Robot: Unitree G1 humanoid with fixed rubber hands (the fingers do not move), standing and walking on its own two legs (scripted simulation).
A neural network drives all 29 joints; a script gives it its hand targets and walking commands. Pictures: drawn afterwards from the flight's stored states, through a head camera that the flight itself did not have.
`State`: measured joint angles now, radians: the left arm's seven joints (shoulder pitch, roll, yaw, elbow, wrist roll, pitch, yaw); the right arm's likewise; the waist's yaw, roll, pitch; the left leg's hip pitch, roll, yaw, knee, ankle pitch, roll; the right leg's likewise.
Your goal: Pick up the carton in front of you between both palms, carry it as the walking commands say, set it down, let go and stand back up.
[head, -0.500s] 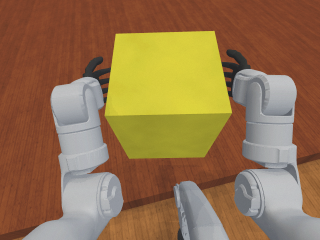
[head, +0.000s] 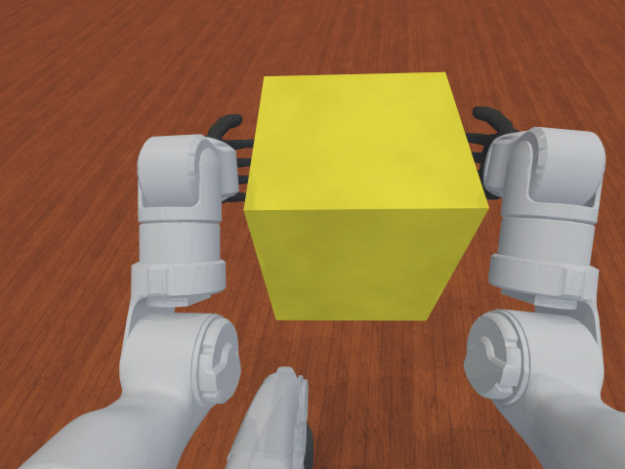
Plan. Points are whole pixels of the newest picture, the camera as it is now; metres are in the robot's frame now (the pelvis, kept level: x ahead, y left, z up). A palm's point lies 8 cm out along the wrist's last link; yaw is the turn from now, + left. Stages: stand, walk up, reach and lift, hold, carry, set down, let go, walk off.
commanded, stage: carry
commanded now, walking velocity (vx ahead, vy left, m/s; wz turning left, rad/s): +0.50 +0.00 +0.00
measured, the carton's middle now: (352, 208) +0.41 +0.04 +0.12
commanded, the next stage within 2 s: none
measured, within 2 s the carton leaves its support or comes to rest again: neither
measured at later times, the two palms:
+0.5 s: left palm out of the picture +0.70 +0.16 +0.32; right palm out of the picture +0.68 -0.14 +0.32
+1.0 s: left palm out of the picture +0.95 +0.19 +0.23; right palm out of the picture +0.94 -0.11 +0.23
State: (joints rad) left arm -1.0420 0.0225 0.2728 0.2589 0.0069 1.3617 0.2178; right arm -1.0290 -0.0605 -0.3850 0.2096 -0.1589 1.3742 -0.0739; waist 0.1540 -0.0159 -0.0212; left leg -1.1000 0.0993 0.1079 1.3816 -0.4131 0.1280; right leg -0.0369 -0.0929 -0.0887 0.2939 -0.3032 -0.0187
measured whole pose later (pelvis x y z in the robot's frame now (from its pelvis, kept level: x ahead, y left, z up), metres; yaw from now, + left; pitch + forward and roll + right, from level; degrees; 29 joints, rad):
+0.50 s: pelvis +0.31 +0.03 +0.11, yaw -2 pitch +4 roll +0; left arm -0.95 0.04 0.32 0.17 0.11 1.40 0.11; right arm -0.97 -0.02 -0.26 0.22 -0.07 1.36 -0.15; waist -0.05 -0.02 -0.08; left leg -0.18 0.02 0.14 0.51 -0.41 0.02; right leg -0.63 -0.04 -0.10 0.63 -0.10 -0.08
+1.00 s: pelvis +0.60 +0.05 +0.12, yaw -2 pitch +5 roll +0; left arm -0.62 -0.07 0.24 0.06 0.13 1.26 0.13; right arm -0.66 0.03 -0.23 0.14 -0.10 1.24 -0.12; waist -0.01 -0.01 -0.07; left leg -0.44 0.04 0.18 0.42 -0.04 0.03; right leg -0.18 -0.07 -0.11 0.58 -0.40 0.01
